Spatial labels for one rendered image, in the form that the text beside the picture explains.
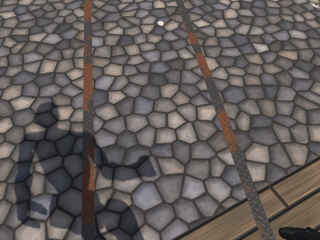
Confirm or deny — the robot right hand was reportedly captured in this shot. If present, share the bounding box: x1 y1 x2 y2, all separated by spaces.
278 227 320 240

